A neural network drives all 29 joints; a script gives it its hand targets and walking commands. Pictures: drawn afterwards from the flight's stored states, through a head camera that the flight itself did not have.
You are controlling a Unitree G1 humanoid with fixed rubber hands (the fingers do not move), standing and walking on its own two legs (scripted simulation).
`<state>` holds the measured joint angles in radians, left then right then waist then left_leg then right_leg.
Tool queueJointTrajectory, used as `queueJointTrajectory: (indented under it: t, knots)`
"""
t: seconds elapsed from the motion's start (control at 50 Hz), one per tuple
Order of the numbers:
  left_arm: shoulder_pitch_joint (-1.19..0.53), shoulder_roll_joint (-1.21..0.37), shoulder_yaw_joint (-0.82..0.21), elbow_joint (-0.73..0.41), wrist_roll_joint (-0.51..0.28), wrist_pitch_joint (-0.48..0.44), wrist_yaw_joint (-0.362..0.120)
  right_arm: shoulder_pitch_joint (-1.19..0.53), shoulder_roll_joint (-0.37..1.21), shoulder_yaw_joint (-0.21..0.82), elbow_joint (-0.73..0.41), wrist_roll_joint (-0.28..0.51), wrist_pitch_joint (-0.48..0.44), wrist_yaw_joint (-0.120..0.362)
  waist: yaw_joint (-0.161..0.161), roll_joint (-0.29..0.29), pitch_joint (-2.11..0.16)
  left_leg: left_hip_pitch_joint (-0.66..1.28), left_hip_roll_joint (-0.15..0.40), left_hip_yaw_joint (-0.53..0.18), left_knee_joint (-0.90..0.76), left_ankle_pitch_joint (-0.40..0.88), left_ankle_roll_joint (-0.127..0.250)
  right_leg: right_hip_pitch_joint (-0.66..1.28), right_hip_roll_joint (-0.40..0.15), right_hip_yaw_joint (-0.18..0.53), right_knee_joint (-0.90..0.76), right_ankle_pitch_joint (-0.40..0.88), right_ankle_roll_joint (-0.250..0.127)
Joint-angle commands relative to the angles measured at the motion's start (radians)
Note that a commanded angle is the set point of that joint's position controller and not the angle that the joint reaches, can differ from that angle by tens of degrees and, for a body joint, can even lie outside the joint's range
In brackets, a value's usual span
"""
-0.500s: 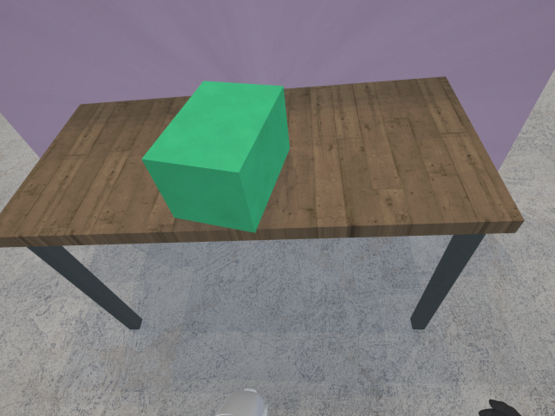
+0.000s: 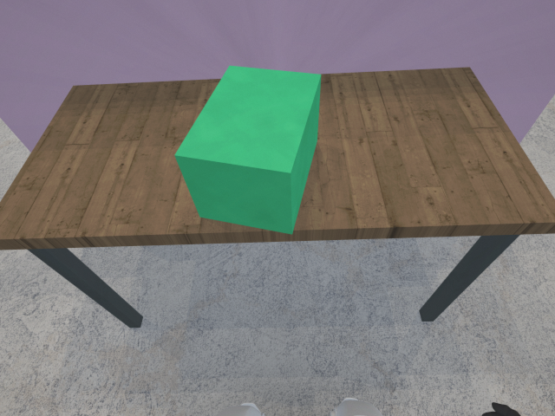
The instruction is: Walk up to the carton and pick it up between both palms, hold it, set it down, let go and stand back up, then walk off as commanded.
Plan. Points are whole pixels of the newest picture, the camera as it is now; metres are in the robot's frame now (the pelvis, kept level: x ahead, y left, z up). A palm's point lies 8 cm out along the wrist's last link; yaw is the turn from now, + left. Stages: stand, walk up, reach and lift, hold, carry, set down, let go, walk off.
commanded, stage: walk up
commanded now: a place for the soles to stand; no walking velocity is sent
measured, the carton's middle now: (259, 146) +0.59 +0.03 +0.01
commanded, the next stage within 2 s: none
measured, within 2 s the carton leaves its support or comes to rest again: neither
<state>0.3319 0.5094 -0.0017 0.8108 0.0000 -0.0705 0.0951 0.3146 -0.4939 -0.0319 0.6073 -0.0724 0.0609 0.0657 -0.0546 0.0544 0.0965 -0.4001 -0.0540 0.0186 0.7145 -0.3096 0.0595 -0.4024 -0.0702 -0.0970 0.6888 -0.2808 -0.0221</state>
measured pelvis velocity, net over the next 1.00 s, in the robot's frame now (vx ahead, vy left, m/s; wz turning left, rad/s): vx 0.04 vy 0.08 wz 0.01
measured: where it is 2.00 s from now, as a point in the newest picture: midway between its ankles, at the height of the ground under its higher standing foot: outside the picture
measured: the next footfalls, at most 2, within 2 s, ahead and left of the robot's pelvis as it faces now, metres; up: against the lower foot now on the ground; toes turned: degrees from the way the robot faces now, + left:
left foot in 0.32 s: +0.11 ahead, +0.21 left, +0.00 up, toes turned -2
right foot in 0.68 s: +0.09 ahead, -0.07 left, +0.00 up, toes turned -3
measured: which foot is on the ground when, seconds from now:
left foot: down 0.00-0.00, up 0.02-0.30, down 0.32-1.00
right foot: down 0.00-0.34, up 0.36-0.66, down 0.68-1.00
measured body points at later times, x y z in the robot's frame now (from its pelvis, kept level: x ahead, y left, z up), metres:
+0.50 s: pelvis +0.03 +0.10 +0.00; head +0.07 +0.10 +0.45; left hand +0.14 +0.45 -0.09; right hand +0.11 -0.23 -0.08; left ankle +0.05 +0.21 -0.71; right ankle +0.04 -0.08 -0.67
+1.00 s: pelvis +0.04 +0.08 +0.00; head +0.06 +0.05 +0.45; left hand +0.18 +0.42 -0.07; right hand +0.14 -0.26 -0.09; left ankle +0.07 +0.21 -0.71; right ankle +0.05 -0.07 -0.71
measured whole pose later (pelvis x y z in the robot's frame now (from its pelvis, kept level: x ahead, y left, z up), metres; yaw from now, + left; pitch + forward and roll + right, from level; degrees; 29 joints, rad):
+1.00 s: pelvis +0.04 +0.08 +0.00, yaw +1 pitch +0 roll +0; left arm 0.16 0.48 0.00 0.86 0.00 -0.04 0.01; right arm 0.34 -0.49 -0.03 0.63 -0.02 -0.03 0.00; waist -0.03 0.05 0.03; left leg -0.37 0.00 -0.05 0.70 -0.34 0.00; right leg -0.34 -0.07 -0.03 0.70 -0.36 0.03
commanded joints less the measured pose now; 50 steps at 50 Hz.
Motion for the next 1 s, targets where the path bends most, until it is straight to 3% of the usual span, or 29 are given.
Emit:
queueJointTrajectory:
  t: [0.0,0.02,0.06,0.08,0.14,0.2,0.22,0.24,0.26,0.28,0.3,0.32,0.34,0.38,0.42,0.48,0.54,0.6,0.62,0.64,0.66,0.68,0.7,0.72,0.74,0.78,0.82,0.88,0.98]
  knots:
    - [0.135,0.352,0.16,-0.041,0.028,-0.018,0.031,0.009,-0.184,-0.101,-0.083,-0.001,0.016,-0.005,0.082,-0.051,-0.104,-0.313,0.078,-0.194,0.494,-0.26,-0.033,0.258,-0.468,0.614,-0.321,-0.133,-0.283]
    - [0.092,0.358,0.16,-0.048,0.026,-0.019,0.03,0.008,-0.2,-0.107,-0.07,-0.001,0.016,0.0,0.064,-0.061,-0.043,-0.308,0.101,-0.203,0.52,-0.237,-0.031,0.175,-0.463,0.583,-0.324,-0.176,-0.302]
    - [0.029,0.318,0.145,-0.069,0.025,-0.023,0.027,0.036,-0.196,-0.124,-0.048,0.004,0.016,0.007,0.023,-0.04,0.017,-0.258,0.092,-0.204,0.55,-0.155,-0.046,0.044,-0.367,0.416,-0.335,-0.216,-0.258]
    - [0.029,0.304,0.139,-0.072,0.028,-0.025,0.019,0.061,-0.183,-0.128,-0.035,0.014,0.015,0.01,0.019,-0.064,0.021,-0.222,0.083,-0.189,0.548,-0.122,-0.053,0.011,-0.32,0.344,-0.33,-0.218,-0.235]
    - [0.041,0.284,0.129,-0.073,0.037,-0.021,-0.008,0.074,-0.149,-0.115,-0.014,0.045,0.002,0.018,0.038,-0.207,0.006,-0.153,0.08,-0.1,0.339,-0.098,-0.059,-0.008,-0.193,0.195,-0.298,-0.276,-0.174]
    - [-0.041,0.286,0.133,-0.109,0.047,-0.004,-0.037,0.108,-0.15,-0.11,0.025,0.065,-0.022,0.006,0.026,-0.298,-0.044,-0.012,0.067,0.016,0.105,-0.153,-0.059,-0.024,-0.169,0.141,-0.216,-0.364,-0.151]
    - [-0.066,0.282,0.131,-0.122,0.044,0.006,-0.045,0.159,-0.145,-0.109,0.05,0.066,-0.032,-0.006,0.001,-0.275,-0.078,0.066,0.067,0.042,0.009,-0.094,-0.051,-0.031,-0.164,0.123,-0.143,-0.355,-0.141]
    - [-0.069,0.261,0.12,-0.125,0.042,0.019,-0.051,0.233,-0.146,-0.113,0.089,0.066,-0.041,-0.021,-0.036,-0.189,-0.127,0.187,0.052,0.057,-0.097,-0.018,-0.05,-0.065,-0.143,0.087,-0.002,-0.351,-0.118]
    - [-0.045,0.201,0.099,-0.119,0.039,0.034,-0.052,0.282,-0.158,-0.121,0.119,0.054,-0.051,-0.038,-0.06,-0.044,-0.14,0.248,0.026,0.03,-0.161,-0.051,-0.066,-0.106,-0.104,0.033,0.192,-0.327,-0.082]
    - [-0.003,0.118,0.071,-0.122,0.025,0.045,-0.05,0.277,-0.184,-0.123,0.099,0.032,-0.058,-0.055,-0.054,0.114,-0.1,0.234,0.087,-0.168,-0.261,-0.156,-0.065,-0.203,-0.062,0.001,0.345,-0.345,-0.042]
    - [-0.008,0.083,0.057,-0.14,0.005,0.05,-0.045,0.203,-0.254,-0.128,0.05,0.014,-0.064,-0.065,-0.019,0.224,-0.04,0.115,0.256,-0.597,-0.416,-0.311,-0.036,-0.315,0.025,0.098,0.471,-0.341,0.002]
    - [-0.052,0.154,0.069,-0.135,0.0,0.055,-0.039,0.092,-0.291,-0.129,0.005,0.021,-0.071,-0.069,-0.006,0.111,-0.01,-0.008,0.318,-0.736,-0.53,-0.481,-0.014,-0.289,0.047,0.204,0.439,-0.291,-0.002]
    - [-0.061,0.2,0.078,-0.116,0.001,0.051,-0.039,0.013,-0.304,-0.12,0.004,0.03,-0.073,-0.07,0.025,0.087,0.039,-0.086,0.352,-0.803,-0.547,-0.527,0.03,-0.252,0.012,0.236,0.426,-0.255,-0.006]
    - [-0.075,0.208,0.088,-0.074,-0.002,0.04,-0.047,-0.016,-0.224,-0.099,0.012,0.035,-0.086,-0.072,0.044,0.034,0.076,-0.022,0.291,-0.602,-0.413,-0.236,0.027,-0.257,-0.033,0.208,0.354,-0.166,0.007]
    - [-0.033,0.16,0.087,-0.037,-0.004,0.033,-0.058,0.022,-0.193,-0.086,0.021,0.042,-0.109,-0.078,0.047,0.068,-0.054,0.151,0.241,-0.433,-0.271,0.154,0.031,-0.214,-0.021,0.184,0.277,-0.143,0.013]
    - [-0.067,0.125,0.08,-0.037,-0.009,0.029,-0.066,0.058,-0.179,-0.076,0.019,0.048,-0.118,-0.074,0.032,0.063,-0.172,0.261,0.237,-0.32,-0.171,0.515,0.074,-0.112,-0.002,0.099,0.152,-0.118,0.012]
    - [-0.104,0.104,0.071,-0.041,-0.008,0.021,-0.061,0.064,-0.18,-0.073,0.02,0.054,-0.108,-0.075,0.019,0.087,-0.202,0.28,0.218,-0.253,-0.093,0.702,0.084,-0.037,0.037,0.042,0.046,-0.095,0.004]
    - [-0.072,0.097,0.068,-0.012,0.001,0.007,-0.056,0.021,-0.157,-0.064,0.013,0.069,-0.093,-0.075,0.057,0.029,-0.203,0.17,0.184,-0.187,-0.005,0.566,0.067,0.162,0.048,0.041,-0.185,0.126,-0.015]
    - [-0.058,0.128,0.072,-0.009,0.012,0.0,-0.054,0.01,-0.126,-0.053,0.01,0.078,-0.094,-0.075,0.072,-0.005,-0.225,0.109,0.171,-0.177,0.026,0.453,0.036,0.245,-0.005,0.105,-0.188,0.192,-0.041]
    - [-0.048,0.166,0.079,-0.008,0.024,-0.006,-0.053,0.004,-0.099,-0.04,0.006,0.084,-0.099,-0.076,0.078,-0.087,-0.241,0.002,0.134,-0.15,0.07,0.323,0.003,0.332,-0.108,0.233,-0.178,0.293,-0.074]
    - [-0.087,0.199,0.083,-0.015,0.03,-0.008,-0.056,0.016,-0.073,-0.028,0.011,0.085,-0.101,-0.075,0.056,-0.18,-0.211,-0.109,0.079,-0.098,0.084,0.1,-0.022,0.363,-0.212,0.392,-0.192,0.335,-0.119]
    - [-0.131,0.207,0.079,-0.014,0.017,-0.004,-0.065,0.021,-0.101,-0.038,0.028,0.078,-0.096,-0.078,0.031,-0.189,-0.2,-0.032,0.09,-0.061,0.037,-0.146,-0.025,0.28,-0.259,0.368,-0.149,0.392,-0.182]
    - [-0.18,0.198,0.071,-0.02,0.015,0.005,-0.071,0.038,-0.119,-0.041,0.05,0.072,-0.102,-0.078,0.011,-0.187,-0.182,0.063,0.102,-0.058,-0.045,-0.092,-0.018,0.181,-0.227,0.303,-0.107,0.362,-0.166]
    - [-0.212,0.168,0.065,-0.024,0.011,0.014,-0.077,0.042,-0.13,-0.046,0.065,0.064,-0.112,-0.073,0.0,-0.149,-0.167,0.114,0.116,-0.107,-0.135,0.025,-0.006,0.118,-0.148,0.211,-0.07,0.26,-0.107]
    - [-0.227,0.143,0.061,-0.026,0.003,0.022,-0.079,0.017,-0.159,-0.052,0.069,0.058,-0.12,-0.073,0.018,-0.082,-0.135,0.081,0.16,-0.219,-0.2,0.1,0.016,0.103,-0.058,0.132,-0.009,0.163,-0.052]
    - [-0.193,0.117,0.058,-0.014,0.0,0.028,-0.083,-0.022,-0.183,-0.052,0.062,0.054,-0.121,-0.071,0.056,-0.031,-0.119,0.029,0.236,-0.344,-0.261,0.045,0.065,0.11,0.006,0.087,0.0,-0.053,-0.019]
    - [-0.168,0.13,0.059,0.005,0.008,0.02,-0.085,-0.062,-0.158,-0.038,0.06,0.058,-0.116,-0.07,0.074,-0.047,-0.111,-0.059,0.21,-0.3,-0.235,-0.012,0.049,0.187,-0.013,0.136,-0.09,-0.076,-0.036]
    - [-0.209,0.166,0.067,0.009,0.015,0.009,-0.088,-0.043,-0.135,-0.029,0.073,0.064,-0.116,-0.067,0.042,-0.12,-0.123,-0.024,0.117,-0.161,-0.156,0.034,-0.004,0.174,-0.093,0.23,-0.158,0.0,-0.071]
    - [-0.237,0.141,0.058,0.014,0.007,0.018,-0.09,-0.051,-0.142,-0.029,0.078,0.06,-0.12,-0.067,0.051,-0.097,-0.168,0.038,0.143,-0.191,-0.164,0.144,0.016,0.182,-0.052,0.157,-0.109,0.05,-0.045]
